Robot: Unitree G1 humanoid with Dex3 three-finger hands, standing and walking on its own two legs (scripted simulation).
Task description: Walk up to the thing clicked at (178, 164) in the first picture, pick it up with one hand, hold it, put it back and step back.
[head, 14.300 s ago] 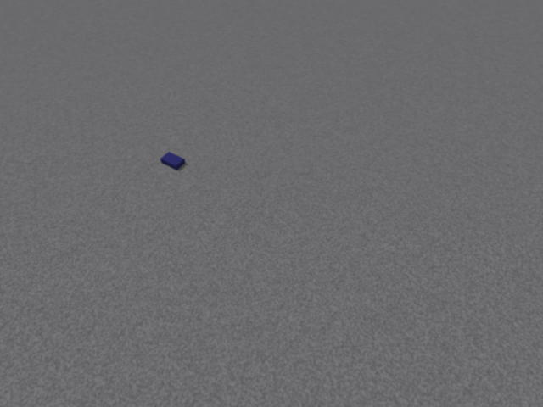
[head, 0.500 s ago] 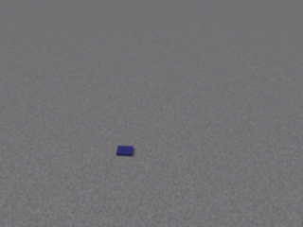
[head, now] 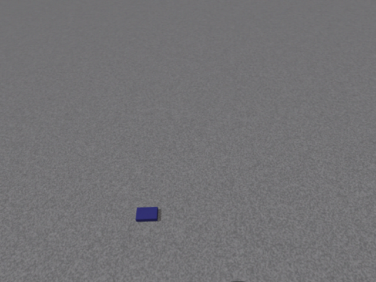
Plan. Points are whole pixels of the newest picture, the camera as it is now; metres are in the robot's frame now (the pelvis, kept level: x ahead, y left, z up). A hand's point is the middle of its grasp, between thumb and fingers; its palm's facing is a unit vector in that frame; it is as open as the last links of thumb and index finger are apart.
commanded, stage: walk up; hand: left
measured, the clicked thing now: (147, 214) +0.60 +0.25 -0.74
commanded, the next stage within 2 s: stand in 1.76 s
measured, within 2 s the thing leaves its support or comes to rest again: neither
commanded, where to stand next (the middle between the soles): +0.22 -0.01 m, yaw +0 degrees
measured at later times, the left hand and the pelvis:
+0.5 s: hand (76, 274) +0.20 +0.29 -0.15, palm faces -0.06 -0.94 -0.35, open 7.4 cm; pelvis +0.14 +0.02 +0.01, yaw -1 degrees
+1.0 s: hand (98, 231) +0.29 +0.25 -0.13, palm faces -0.03 -0.94 -0.34, open 7.4 cm; pelvis +0.17 +0.00 +0.01, yaw -1 degrees
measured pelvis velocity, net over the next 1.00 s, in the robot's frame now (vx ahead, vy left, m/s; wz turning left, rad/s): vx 0.17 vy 0.00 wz -0.01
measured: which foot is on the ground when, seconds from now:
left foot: up 0.00-0.28, down 0.30-1.00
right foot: down 0.00-0.32, up 0.34-0.60, down 0.62-1.00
